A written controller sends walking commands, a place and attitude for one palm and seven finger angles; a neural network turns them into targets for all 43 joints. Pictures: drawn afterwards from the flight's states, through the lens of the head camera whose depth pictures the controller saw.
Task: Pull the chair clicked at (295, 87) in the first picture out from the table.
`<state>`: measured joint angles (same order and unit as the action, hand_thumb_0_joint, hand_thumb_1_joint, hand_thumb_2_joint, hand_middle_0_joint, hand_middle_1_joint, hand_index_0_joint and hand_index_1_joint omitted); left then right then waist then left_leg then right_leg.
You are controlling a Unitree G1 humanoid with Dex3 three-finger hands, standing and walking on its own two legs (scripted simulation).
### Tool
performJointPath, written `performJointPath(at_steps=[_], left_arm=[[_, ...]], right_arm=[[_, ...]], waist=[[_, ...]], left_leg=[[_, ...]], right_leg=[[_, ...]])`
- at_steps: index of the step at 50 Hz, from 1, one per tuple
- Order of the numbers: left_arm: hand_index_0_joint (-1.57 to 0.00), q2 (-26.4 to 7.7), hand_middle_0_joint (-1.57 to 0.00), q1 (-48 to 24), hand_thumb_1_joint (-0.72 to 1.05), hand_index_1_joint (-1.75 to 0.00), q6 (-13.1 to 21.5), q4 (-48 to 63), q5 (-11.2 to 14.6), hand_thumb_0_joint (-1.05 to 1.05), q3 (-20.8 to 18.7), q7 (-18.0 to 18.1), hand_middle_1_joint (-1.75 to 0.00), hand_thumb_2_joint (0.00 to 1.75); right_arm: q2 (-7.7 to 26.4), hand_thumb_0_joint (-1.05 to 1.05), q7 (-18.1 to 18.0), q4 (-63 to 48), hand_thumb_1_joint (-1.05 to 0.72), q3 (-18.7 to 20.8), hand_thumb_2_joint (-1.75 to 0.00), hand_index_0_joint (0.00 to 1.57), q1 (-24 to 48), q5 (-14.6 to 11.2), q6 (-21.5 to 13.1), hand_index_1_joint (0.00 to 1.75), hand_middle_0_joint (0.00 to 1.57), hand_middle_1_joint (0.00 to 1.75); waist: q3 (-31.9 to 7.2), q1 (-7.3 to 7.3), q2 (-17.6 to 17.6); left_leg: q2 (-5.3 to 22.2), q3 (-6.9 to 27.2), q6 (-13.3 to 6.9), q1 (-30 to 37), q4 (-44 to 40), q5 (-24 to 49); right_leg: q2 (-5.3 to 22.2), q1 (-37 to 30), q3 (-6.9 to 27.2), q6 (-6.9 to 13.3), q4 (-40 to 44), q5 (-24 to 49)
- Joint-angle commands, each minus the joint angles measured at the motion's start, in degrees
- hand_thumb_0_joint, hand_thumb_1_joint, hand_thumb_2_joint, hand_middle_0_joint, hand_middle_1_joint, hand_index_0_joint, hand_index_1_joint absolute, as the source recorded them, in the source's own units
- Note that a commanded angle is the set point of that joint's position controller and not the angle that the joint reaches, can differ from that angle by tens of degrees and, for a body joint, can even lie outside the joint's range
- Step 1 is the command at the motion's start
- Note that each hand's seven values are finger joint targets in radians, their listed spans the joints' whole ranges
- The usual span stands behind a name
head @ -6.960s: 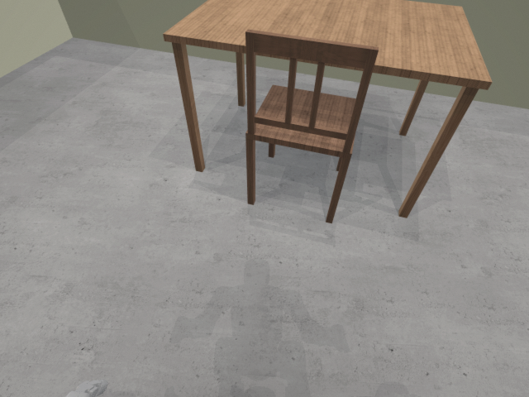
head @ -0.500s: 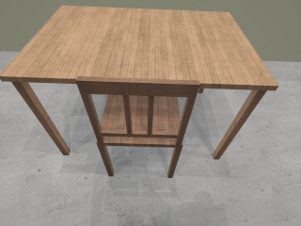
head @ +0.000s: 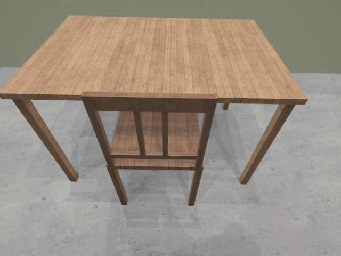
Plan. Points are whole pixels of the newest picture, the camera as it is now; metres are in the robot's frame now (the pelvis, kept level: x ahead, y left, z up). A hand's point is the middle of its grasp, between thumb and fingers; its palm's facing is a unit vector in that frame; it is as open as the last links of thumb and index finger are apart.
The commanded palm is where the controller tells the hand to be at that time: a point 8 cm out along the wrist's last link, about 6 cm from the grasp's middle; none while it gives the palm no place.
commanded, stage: shuffle to correct the standing spot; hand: left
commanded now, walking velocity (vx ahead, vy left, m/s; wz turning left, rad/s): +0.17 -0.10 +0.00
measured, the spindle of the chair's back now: (140, 134) +0.55 +0.15 -0.12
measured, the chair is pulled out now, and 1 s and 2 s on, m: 0.00 0.00 0.00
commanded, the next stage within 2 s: come to a stop and stand still in 0.52 s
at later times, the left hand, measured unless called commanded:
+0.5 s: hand out of the picture +0.05 +0.11 -0.18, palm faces -0.03 -0.99 -0.16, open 7.3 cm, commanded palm none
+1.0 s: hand (134, 254) +0.17 +0.11 -0.19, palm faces +0.07 -0.98 -0.20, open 7.3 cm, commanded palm none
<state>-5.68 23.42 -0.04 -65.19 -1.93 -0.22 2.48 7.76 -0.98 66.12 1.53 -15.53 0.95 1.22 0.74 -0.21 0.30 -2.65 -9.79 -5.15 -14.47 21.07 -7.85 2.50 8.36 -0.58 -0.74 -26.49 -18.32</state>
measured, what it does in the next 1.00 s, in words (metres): walks ahead: right foot, then left foot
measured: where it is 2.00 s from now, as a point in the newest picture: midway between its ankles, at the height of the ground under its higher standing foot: outside the picture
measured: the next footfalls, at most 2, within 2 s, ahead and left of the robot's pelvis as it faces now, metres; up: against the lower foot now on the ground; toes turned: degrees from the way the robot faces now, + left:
right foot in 0.54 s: +0.11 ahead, -0.17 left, +0.00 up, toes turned -6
left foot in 0.82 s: +0.23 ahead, +0.02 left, +0.00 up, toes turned +0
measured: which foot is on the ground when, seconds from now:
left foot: down 0.00-0.54, up 0.56-0.80, down 0.82-1.00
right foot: down 0.00-0.34, up 0.36-0.52, down 0.54-0.84, up 0.86-1.00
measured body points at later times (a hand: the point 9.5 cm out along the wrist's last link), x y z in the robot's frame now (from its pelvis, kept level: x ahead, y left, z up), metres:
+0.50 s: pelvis +0.07 -0.05 -0.01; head +0.10 -0.06 +0.44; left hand +0.06 +0.16 -0.16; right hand +0.02 -0.26 -0.17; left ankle +0.06 +0.06 -0.74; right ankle +0.03 -0.15 -0.72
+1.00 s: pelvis +0.15 -0.06 -0.01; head +0.21 -0.05 +0.43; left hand +0.17 +0.17 -0.18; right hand +0.26 -0.28 -0.16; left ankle +0.21 +0.03 -0.74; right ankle +0.10 -0.18 -0.68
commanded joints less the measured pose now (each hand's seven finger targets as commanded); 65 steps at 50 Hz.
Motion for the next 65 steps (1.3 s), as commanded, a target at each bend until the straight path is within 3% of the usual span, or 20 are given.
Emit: performJointPath(at_steps=[1, 7, 11, 17, 19, 25, 27, 29, 34, 38, 40, 41, 42, 47, 55, 56, 57, 58, 60, 65], left_arm=[[-0.2, -3.7, -0.2, 9.8, 0.9, -0.3, -0.4, -0.2, -0.1, 0.0, -1.2, -0.5, -0.3, 0.9], [-0.2, -4.8, -0.2, 7.3, 0.9, -0.3, 0.9, 0.9, 0.6, 0.0, -1.6, -0.7, -0.3, 0.9], [-0.2, -4.7, -0.2, 5.1, 0.9, -0.3, 1.4, 1.4, 0.9, 0.0, -1.6, -0.8, -0.3, 0.9], [-0.2, -3.0, -0.2, 3.2, 0.9, -0.3, 1.0, 3.2, 0.0, 0.0, -1.8, -2.0, -0.3, 0.9], [-0.2, -3.2, -0.2, -1.4, 0.9, -0.3, 0.9, 5.1, -0.2, 0.0, -2.1, -2.2, -0.3, 0.9], [-0.2, -2.0, -0.2, 5.6, 0.9, -0.3, 2.1, 2.7, 0.3, 0.0, -2.5, -2.5, -0.3, 0.9], [-0.2, -11.2, -0.2, 9.7, 0.9, -0.3, 2.4, 1.4, 0.4, 0.0, -3.7, -1.1, -0.3, 0.9], [-0.2, -8.8, -0.2, 5.3, 0.9, -0.3, 2.4, 2.9, 0.6, 0.0, -3.4, -0.7, -0.3, 0.9], [-0.2, -6.3, -0.2, 2.2, 0.9, -0.3, 3.7, 3.3, 0.0, 0.0, -2.0, 0.1, -0.3, 0.9], [-0.2, -10.0, -0.2, -1.4, 0.9, -0.3, 2.4, 4.7, 0.8, 0.0, -2.7, 0.3, -0.3, 0.9], [-0.2, -11.4, -0.2, -3.1, 0.9, -0.3, 1.6, 6.2, 1.1, 0.0, -3.2, 0.3, -0.3, 0.9], [-0.2, -9.3, -0.2, -2.9, 0.9, -0.3, 1.3, 7.1, 1.6, 0.0, -2.8, 0.3, -0.3, 0.9], [-0.2, -7.4, -0.2, -2.7, 0.9, -0.3, 0.7, 7.8, 2.0, 0.0, -2.0, 0.6, -0.3, 0.9], [-0.2, -6.9, -0.2, -2.3, 0.9, -0.3, -2.2, 7.5, 0.8, 0.0, -2.7, 0.6, -0.3, 0.9], [-0.2, -6.5, -0.2, -0.6, 0.9, -0.3, -2.2, 9.3, 0.2, 0.0, -2.1, -0.2, -0.3, 0.9], [-0.2, -8.9, -0.2, 3.4, 0.9, -0.3, -0.2, 8.7, 0.6, 0.0, -1.8, 0.8, -0.3, 0.9], [-0.2, -12.8, -0.2, -0.8, 0.9, -0.3, 0.6, 11.5, 0.3, 0.0, -2.6, 0.9, -0.3, 0.9], [-0.2, -13.8, -0.2, -5.7, 0.9, -0.3, 1.3, 14.0, 0.5, 0.0, -2.7, 1.0, -0.3, 0.9], [-0.2, -13.2, -0.2, -8.9, 0.9, -0.3, 2.1, 15.9, 0.0, 0.0, -1.8, 1.2, -0.3, 0.9], [-0.2, -12.9, -0.2, -10.3, 0.9, -0.3, 1.3, 16.6, 0.8, 0.0, -1.6, 0.8, -0.3, 0.9]], right_arm=[[7.5, 0.0, -0.6, -1.9, -0.9, 1.8, -0.9, 0.2, -2.0, 0.0, -0.7, 0.3, 0.2, 0.3], [3.1, 0.0, -0.5, -2.7, -0.9, 1.1, -0.9, 0.2, -3.0, -0.1, -1.5, 0.3, 0.2, 0.3], [2.4, 0.0, -0.6, -2.8, -0.9, 0.5, -0.9, 0.2, -4.2, 0.0, -2.8, 0.3, 0.2, 0.3], [8.6, 0.0, -1.5, -1.4, -0.9, 2.3, -0.9, 0.2, -10.9, 0.2, -3.3, 0.3, 0.2, 0.3], [8.6, 0.0, -1.7, -1.3, -0.9, 2.4, -0.9, 0.2, -12.8, 0.6, -4.1, 0.3, 0.2, 0.3], [7.0, 0.0, -1.2, -3.3, -0.9, 1.7, -0.9, 0.2, -3.3, 0.3, -3.9, 0.3, 0.2, 0.3], [1.9, 0.0, -0.4, -6.3, -0.9, 0.8, -0.9, 0.2, -1.0, 0.1, -3.2, 0.3, 0.2, 0.3], [3.0, 0.0, 0.2, -6.6, -0.9, 1.5, -0.9, 0.2, 1.5, 0.7, -2.8, 0.3, 0.2, 0.3], [0.5, 0.0, 0.3, -5.7, -0.9, 0.2, -0.9, 0.2, 0.7, 0.2, -2.5, 0.3, 0.2, 0.3], [1.6, 0.0, -0.4, -5.8, -0.9, -0.3, -0.9, 0.2, -1.2, -0.3, -2.1, 0.3, 0.2, 0.3], [5.4, 0.0, -0.8, -5.6, -0.9, 1.0, -0.9, 0.2, -5.7, -0.1, -2.0, 0.3, 0.2, 0.3], [9.7, 0.0, -1.1, -6.2, -0.9, 2.1, -0.9, 0.2, -8.0, 0.2, -2.1, 0.3, 0.2, 0.3], [12.8, 0.0, -1.2, -6.4, -0.9, 2.9, -0.9, 0.2, -9.3, -0.5, -1.8, 0.3, 0.2, 0.3], [9.4, 0.0, -1.5, -11.1, -0.9, 1.4, -0.9, 0.2, 5.8, 0.2, -1.1, 0.3, 0.2, 0.3], [10.2, 0.0, -0.7, -12.3, -0.9, 2.7, -0.9, 0.2, 7.2, 0.5, 0.4, 0.3, 0.2, 0.3], [14.8, 0.0, -0.7, -14.2, -0.9, 4.0, -0.9, 0.2, 8.8, -0.9, -1.2, 0.3, 0.2, 0.3], [12.0, 0.0, -0.7, -15.9, -0.9, 3.3, -0.9, 0.2, 6.2, -1.2, -1.2, 0.3, 0.2, 0.3], [5.8, 0.0, 0.2, -16.7, -0.9, 2.4, -0.9, 0.2, 3.4, -1.0, -1.3, 0.3, 0.2, 0.3], [5.8, 0.0, 0.9, -16.9, -0.9, 2.2, -0.9, 0.2, 4.8, -0.4, -0.6, 0.3, 0.2, 0.3], [6.8, 0.0, 0.9, -15.2, -0.9, 1.5, -0.9, 0.2, 1.2, -0.2, -0.7, 0.3, 0.2, 0.3]], waist=[[5.8, 1.07, -2.5], [7.2, -0.3, 7.9], [6.9, -1.57, 5.1], [9.1, -2.47, -11.8], [7.1, -3.27, -8.9], [-1.8, 3.8, 1.9], [2.4, 5.47, 21.1], [6.9, 3.33, 6.9], [4.0, 1.15, 4.3], [-0.9, -0.14, 7.8], [-3.3, -2.58, 6.3], [-6.1, -3.46, -2.9], [-6.9, -3.72, -11.3], [-0.3, 1.74, -7.9], [-3.4, 1.57, -6.8], [-12.9, 4.1, 1.0], [-11.4, 1.88, 5.4], [-9.1, -1.33, 19.9], [-5.1, -1.98, 9.9], [5.4, -2.72, 3.2]], left_leg=[[12.3, 15.1, 2.2, -1.8, -12.3, -29.7], [6.0, 6.9, 3.2, -0.4, 4.2, -15.4], [5.8, 5.8, 2.8, 0.0, 8.0, -10.9], [20.4, 26.8, -5.0, 5.5, -9.5, -25.8], [24.5, 29.9, -8.9, 7.2, -11.0, -16.0], [13.0, 11.1, -1.2, -6.5, 4.2, -10.9], [3.2, 1.4, 3.9, -24.2, 26.5, -24.5], [5.8, 6.8, 3.3, -26.1, 39.6, -20.0], [6.0, 5.5, 5.0, -19.2, 30.2, -16.1], [1.0, 1.6, 5.7, -4.3, 12.6, -3.4], [4.2, 3.3, 4.2, 8.4, 4.8, 20.0], [15.0, 15.0, -1.6, 19.6, 7.2, 45.5], [25.4, 23.5, -9.4, 16.8, 3.1, 64.8], [19.3, 15.2, -6.6, 0.1, 0.0, 34.9], [17.3, 17.6, -3.3, -0.7, -1.1, -5.0], [14.5, 12.4, 0.5, 8.3, 12.2, 12.8], [9.8, 11.7, 2.7, 4.4, 18.9, 11.9], [4.6, 7.4, 4.9, -6.9, 20.5, -10.3], [3.3, 7.8, 5.3, -6.5, 22.8, -14.4], [5.5, 9.8, 4.1, 2.3, 8.7, -4.7]], right_leg=[[-0.9, 6.9, -2.1, 2.4, 1.8, -6.7], [5.4, 11.8, 9.9, 6.0, 12.6, -15.3], [5.3, 10.7, 9.2, 6.8, 8.8, -7.3], [-2.2, 21.1, -4.0, 2.9, -14.6, -6.8], [0.9, 25.8, -0.7, 2.7, -26.5, -10.3], [-0.6, -3.1, -4.7, 1.3, 0.9, 4.6], [18.4, -9.1, 19.6, 8.3, 15.9, -4.8], [18.9, -2.5, 19.2, 12.3, 17.1, -9.1], [13.7, -7.0, 2.1, 10.3, 5.7, 50.1], [10.2, -6.0, -1.3, 7.1, -3.0, 60.0], [7.9, 0.4, -2.8, 3.8, -13.2, 50.7], [3.0, 12.2, -5.0, 0.5, -22.5, 28.6], [-2.0, 14.0, -2.9, -0.7, -35.8, -17.1], [-0.3, 11.8, 1.9, -1.1, -38.1, -11.6], [-0.4, 5.4, -1.3, 0.1, -10.0, -6.3], [0.7, 5.5, 1.7, 0.6, 4.2, 4.3], [4.5, -1.2, 4.4, 1.2, 9.9, 24.3], [12.2, -3.0, 12.2, 4.5, 3.9, 36.8], [10.8, 0.5, 7.5, 8.3, 1.1, 35.6], [5.6, 15.1, 5.1, 5.4, 1.4, 6.2]])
